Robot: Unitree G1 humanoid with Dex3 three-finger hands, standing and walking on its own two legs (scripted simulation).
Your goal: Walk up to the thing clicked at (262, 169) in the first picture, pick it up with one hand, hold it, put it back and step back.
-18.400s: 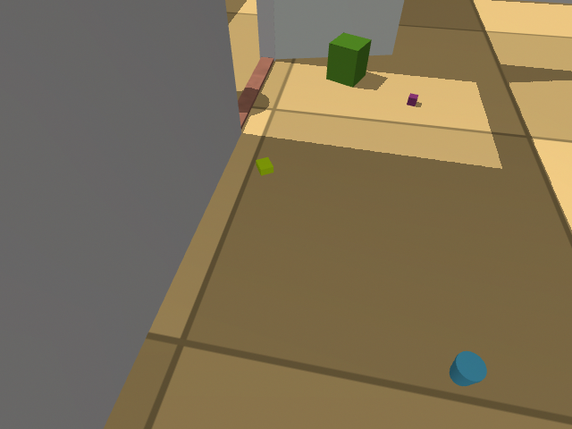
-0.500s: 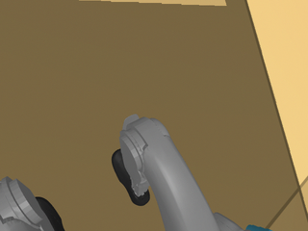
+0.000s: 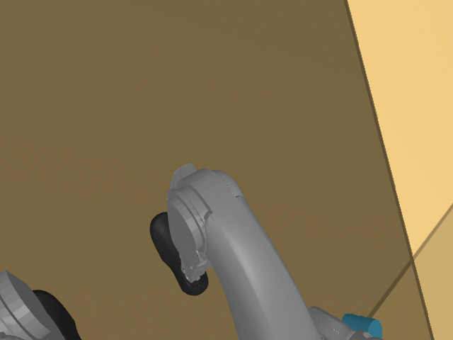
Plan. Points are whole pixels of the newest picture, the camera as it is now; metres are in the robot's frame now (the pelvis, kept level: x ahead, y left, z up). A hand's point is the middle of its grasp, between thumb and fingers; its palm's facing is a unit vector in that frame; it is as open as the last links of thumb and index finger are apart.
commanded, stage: close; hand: left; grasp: from above
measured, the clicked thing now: out of the picture +0.45 +0.34 -0.30
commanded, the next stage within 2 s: settle in 1.80 s
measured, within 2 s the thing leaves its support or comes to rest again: neither
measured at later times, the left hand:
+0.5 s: hand out of the picture +0.44 +0.34 -0.27, palm faces -0.33 -0.31 -0.89, open 13.0 cm
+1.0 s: hand out of the picture +0.44 +0.33 -0.27, palm faces -0.33 -0.32 -0.89, open 11.4 cm
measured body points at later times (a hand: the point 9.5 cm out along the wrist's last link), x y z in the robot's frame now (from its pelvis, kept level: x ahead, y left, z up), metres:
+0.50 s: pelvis -0.01 +0.00 +0.00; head +0.30 +0.13 +0.31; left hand +0.46 +0.35 -0.22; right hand +0.02 -0.24 -0.03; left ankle +0.06 +0.13 -0.28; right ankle +0.12 -0.12 -0.28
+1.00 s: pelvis -0.01 +0.00 +0.01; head +0.30 +0.13 +0.31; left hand +0.46 +0.35 -0.22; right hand +0.02 -0.24 -0.03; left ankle +0.06 +0.13 -0.28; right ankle +0.12 -0.12 -0.28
